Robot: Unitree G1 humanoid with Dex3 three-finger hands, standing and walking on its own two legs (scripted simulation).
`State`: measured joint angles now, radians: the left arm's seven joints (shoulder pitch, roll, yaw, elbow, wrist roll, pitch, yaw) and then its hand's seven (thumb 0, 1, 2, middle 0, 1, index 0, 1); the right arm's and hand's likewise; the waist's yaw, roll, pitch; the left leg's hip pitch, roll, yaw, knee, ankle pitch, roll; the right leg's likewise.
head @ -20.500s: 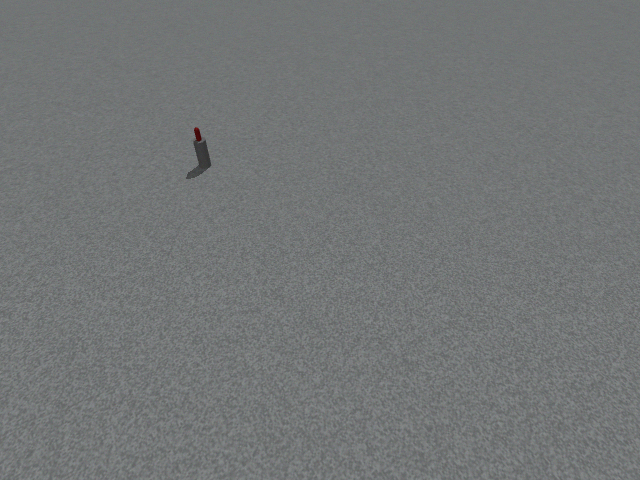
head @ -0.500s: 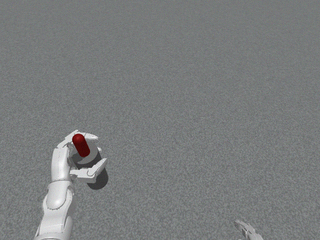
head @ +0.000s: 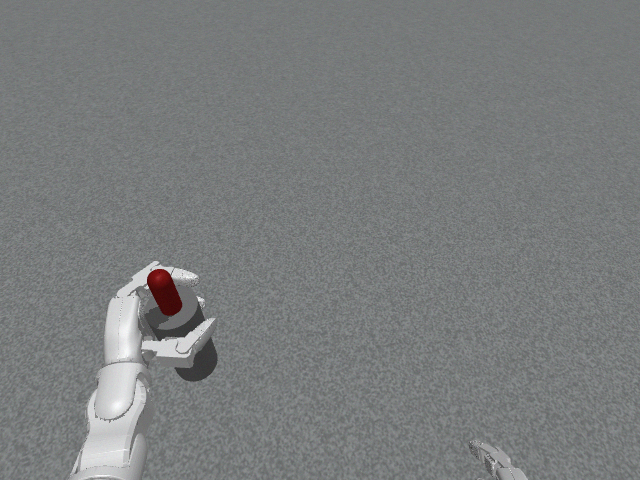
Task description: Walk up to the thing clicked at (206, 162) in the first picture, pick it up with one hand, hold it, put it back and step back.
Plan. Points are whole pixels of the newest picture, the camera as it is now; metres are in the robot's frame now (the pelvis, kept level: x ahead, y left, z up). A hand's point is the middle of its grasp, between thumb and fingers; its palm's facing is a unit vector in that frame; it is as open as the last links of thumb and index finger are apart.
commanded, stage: hold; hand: left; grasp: from the side
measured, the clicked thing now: (180, 325) +0.32 +0.17 +0.01
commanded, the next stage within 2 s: crouch in 0.30 s
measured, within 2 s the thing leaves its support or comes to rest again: neither
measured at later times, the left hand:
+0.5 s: hand (182, 316) +0.33 +0.17 +0.03, palm faces +0.14 -0.99 -0.05, open 8.4 cm
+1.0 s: hand (203, 345) +0.36 +0.18 -0.15, palm faces +0.18 -0.98 -0.05, open 8.4 cm
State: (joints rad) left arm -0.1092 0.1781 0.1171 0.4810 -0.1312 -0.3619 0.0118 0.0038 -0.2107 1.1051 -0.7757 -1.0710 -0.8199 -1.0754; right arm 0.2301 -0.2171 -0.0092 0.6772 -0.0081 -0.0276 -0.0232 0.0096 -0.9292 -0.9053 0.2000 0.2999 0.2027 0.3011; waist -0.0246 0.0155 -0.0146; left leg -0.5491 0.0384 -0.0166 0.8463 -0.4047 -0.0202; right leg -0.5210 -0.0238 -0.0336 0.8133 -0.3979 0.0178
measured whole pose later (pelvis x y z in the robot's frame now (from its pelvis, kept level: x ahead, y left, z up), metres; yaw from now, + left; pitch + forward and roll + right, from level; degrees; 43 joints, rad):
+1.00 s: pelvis -0.03 +0.00 -0.12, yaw -1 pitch +26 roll -3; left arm -0.42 0.26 0.28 0.95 -0.10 -0.72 -0.01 0.00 -0.20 1.10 -0.78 -1.07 -0.82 -1.07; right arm 0.17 -0.25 -0.03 0.71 -0.07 -0.05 0.04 0.01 -0.89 -0.90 0.20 0.30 0.20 0.30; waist -0.09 -0.01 -0.15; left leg -1.32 0.05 -0.06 1.46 -0.59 -0.03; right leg -1.28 -0.02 -0.05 1.42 -0.59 0.01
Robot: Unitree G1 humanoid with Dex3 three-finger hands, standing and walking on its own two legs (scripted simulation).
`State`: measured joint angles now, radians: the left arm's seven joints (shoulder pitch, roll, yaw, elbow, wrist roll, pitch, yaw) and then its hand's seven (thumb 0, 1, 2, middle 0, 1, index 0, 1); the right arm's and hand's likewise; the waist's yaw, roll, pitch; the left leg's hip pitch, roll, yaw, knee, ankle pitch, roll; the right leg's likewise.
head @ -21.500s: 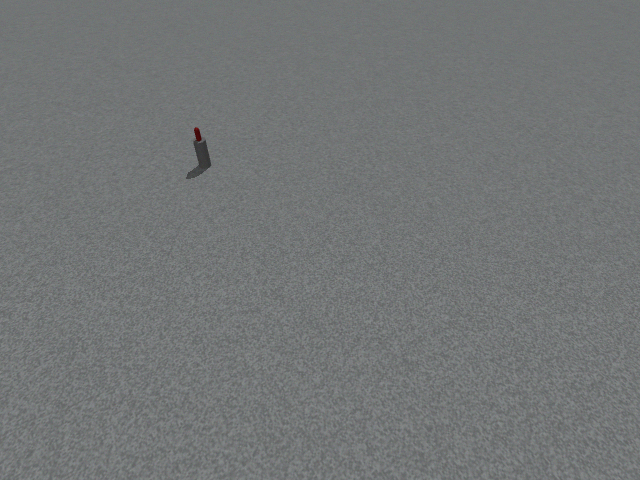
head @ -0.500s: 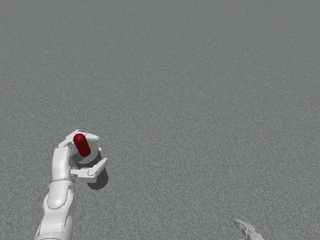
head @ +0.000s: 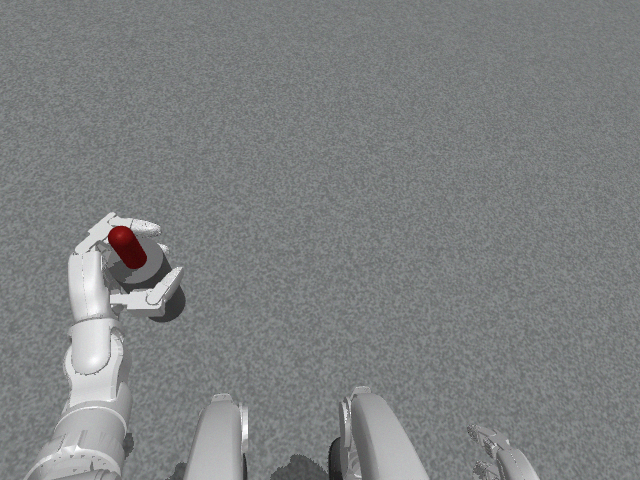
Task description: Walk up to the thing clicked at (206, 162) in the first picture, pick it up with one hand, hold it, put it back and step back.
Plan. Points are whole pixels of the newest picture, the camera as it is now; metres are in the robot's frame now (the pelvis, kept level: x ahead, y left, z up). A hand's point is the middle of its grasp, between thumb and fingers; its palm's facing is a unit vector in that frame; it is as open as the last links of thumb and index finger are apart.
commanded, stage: crouch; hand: left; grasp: from the side
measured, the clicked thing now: (145, 274) +0.39 +0.20 -0.05
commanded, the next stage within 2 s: lower in 1.30 s
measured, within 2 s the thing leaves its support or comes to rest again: neither
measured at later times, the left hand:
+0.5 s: hand (168, 297) +0.43 +0.22 -0.25, palm faces +0.22 -0.97 -0.06, open 8.4 cm
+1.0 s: hand (174, 297) +0.46 +0.24 -0.35, palm faces +0.22 -0.97 -0.04, open 8.4 cm
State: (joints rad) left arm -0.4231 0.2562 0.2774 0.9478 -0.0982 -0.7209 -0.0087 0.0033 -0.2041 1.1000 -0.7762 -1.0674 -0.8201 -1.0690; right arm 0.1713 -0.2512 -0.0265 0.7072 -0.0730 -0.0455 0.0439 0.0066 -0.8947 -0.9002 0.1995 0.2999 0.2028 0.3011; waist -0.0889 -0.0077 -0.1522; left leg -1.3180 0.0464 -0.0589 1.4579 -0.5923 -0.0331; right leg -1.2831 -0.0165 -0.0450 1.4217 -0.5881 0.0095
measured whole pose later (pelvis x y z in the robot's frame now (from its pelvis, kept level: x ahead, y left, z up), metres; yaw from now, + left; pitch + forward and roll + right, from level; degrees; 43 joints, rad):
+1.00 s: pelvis -0.06 +0.01 -0.28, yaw -6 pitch +29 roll -8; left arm -0.84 0.65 0.63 1.27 0.03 -0.70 -0.09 0.00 -0.21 1.11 -0.79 -1.06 -0.83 -1.06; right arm 0.12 -0.30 0.15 0.71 -0.18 0.04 0.09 0.00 -0.92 -0.91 0.20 0.30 0.20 0.30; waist -0.25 -0.05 0.02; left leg -2.26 0.01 -0.17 2.41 -0.67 -0.03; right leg -2.18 0.00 -0.08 2.31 -0.65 0.04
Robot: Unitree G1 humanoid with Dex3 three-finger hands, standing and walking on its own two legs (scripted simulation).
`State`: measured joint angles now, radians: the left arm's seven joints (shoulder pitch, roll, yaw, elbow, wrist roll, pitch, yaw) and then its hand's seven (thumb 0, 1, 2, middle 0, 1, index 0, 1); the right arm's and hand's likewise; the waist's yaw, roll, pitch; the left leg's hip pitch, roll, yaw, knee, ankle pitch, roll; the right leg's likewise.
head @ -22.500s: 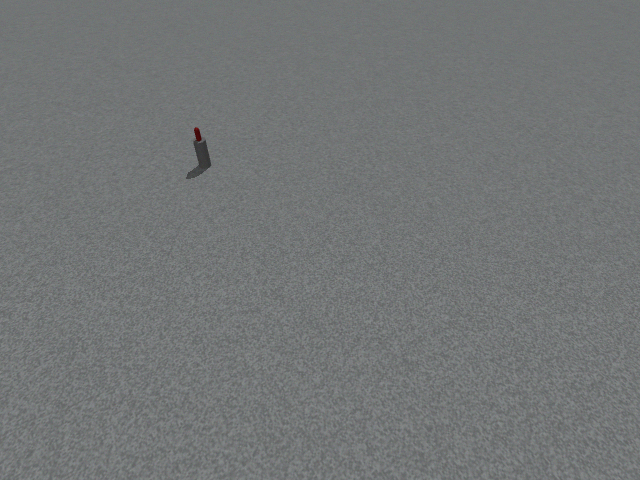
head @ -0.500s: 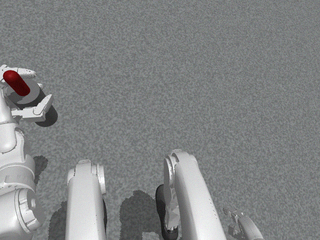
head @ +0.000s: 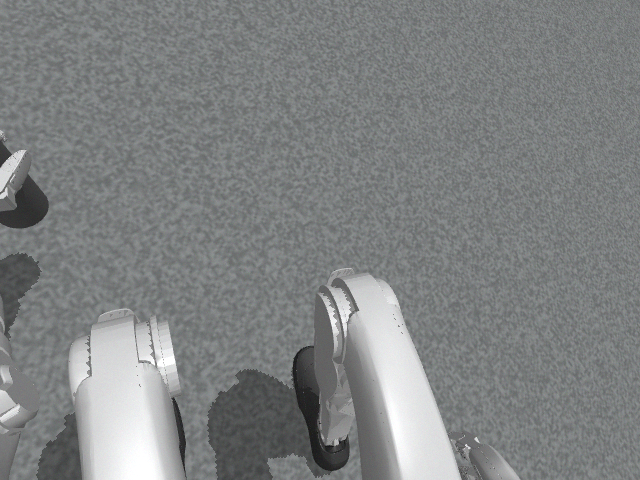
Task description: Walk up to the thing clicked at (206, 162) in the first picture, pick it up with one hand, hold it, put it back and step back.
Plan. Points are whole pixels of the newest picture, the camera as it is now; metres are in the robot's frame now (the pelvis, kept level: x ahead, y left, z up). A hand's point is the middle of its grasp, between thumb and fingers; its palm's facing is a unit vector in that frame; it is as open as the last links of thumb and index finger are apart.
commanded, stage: crouch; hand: left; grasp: from the side
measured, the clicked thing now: out of the picture +0.49 +0.29 -0.09
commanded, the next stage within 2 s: lower in 0.30 s
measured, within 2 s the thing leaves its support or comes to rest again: neither
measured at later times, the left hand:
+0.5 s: hand (7, 177) +0.49 +0.27 -0.12, palm faces +0.30 -0.95 -0.05, open 8.4 cm
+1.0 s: hand (26, 195) +0.50 +0.28 -0.19, palm faces +0.31 -0.95 -0.06, open 8.4 cm
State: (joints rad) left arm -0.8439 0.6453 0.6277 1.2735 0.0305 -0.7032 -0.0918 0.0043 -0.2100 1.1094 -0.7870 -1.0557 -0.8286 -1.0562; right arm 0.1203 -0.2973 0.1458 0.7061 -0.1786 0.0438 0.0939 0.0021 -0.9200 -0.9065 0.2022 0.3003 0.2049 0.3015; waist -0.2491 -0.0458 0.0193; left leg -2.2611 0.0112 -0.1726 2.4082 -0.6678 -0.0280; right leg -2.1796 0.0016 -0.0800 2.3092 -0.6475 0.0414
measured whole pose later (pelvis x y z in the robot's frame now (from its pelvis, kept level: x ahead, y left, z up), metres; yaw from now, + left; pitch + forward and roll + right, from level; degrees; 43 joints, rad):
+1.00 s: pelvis +0.00 +0.01 -0.04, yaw -5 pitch +21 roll -14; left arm -0.80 0.84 0.64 1.36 0.00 -0.86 -0.06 0.00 -0.21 1.11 -0.79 -1.05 -0.84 -1.05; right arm -0.05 -0.37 0.37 0.62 -0.29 0.06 0.11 0.00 -0.92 -0.90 0.20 0.30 0.21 0.30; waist -0.29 -0.19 0.26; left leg -2.26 0.00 -0.30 2.58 -0.71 -0.04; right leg -2.14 0.04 -0.17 2.40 -0.64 0.07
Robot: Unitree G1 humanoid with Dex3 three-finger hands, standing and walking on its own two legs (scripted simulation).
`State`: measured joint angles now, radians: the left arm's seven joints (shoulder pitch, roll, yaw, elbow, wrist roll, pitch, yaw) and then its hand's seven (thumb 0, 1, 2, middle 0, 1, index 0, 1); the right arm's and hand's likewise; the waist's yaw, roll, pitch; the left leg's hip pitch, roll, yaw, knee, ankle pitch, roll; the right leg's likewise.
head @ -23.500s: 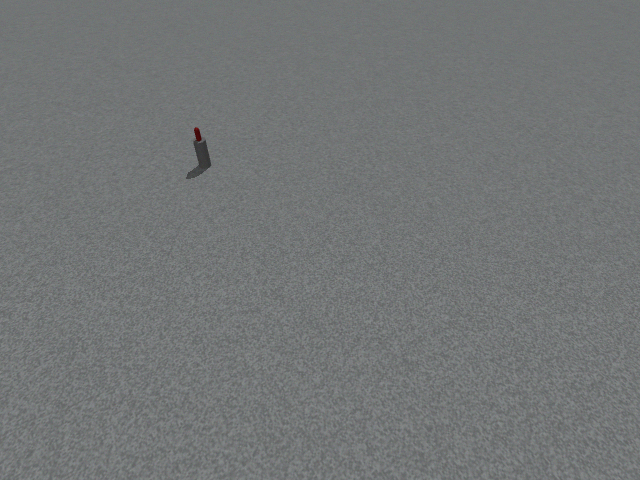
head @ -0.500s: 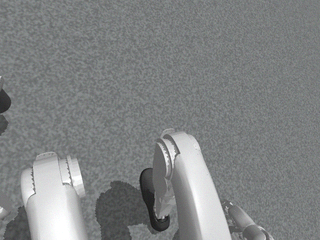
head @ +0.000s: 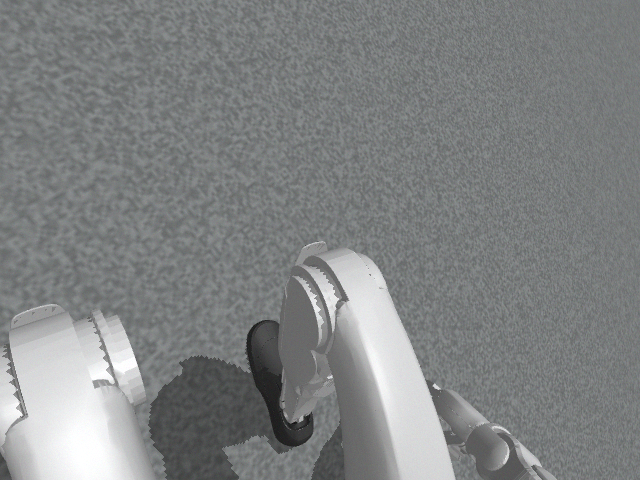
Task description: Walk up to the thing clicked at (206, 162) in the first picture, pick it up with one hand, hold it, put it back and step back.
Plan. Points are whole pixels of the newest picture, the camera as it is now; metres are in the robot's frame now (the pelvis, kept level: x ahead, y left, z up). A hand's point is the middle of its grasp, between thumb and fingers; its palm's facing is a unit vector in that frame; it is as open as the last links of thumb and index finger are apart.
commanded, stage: lower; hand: left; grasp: from the side
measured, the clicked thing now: out of the picture +0.47 +0.32 -0.17
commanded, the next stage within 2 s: loosen in 0.32 s
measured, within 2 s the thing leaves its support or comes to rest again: rests again in 1.64 s
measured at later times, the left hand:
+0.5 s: hand out of the picture +0.47 +0.31 -0.17, palm faces +0.39 -0.92 -0.06, open 8.4 cm
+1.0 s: hand out of the picture +0.48 +0.31 -0.15, palm faces +0.39 -0.92 -0.03, open 12.1 cm
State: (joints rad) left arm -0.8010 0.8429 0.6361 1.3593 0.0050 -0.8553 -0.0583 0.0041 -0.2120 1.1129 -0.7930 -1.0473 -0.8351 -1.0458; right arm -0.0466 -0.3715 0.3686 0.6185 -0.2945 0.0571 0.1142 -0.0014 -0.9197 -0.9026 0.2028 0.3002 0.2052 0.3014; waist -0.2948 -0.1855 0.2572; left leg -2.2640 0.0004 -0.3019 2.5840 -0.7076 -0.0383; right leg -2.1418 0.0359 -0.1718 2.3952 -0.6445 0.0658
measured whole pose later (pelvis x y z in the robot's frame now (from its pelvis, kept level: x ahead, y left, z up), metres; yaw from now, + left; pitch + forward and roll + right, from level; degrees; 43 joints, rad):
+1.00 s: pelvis -0.01 +0.01 +0.00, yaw -3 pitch +16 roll -17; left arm -0.82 0.95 0.59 1.48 -0.04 -0.95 -0.03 0.00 -0.24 0.39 -0.60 -0.55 -0.62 -0.53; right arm -0.12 -0.38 0.49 0.53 -0.32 0.09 0.11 0.00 -0.90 -0.89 0.21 0.30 0.21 0.30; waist -0.31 -0.23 0.30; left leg -2.24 0.02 -0.35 2.61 -0.70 -0.01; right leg -2.10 0.07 -0.21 2.37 -0.60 0.09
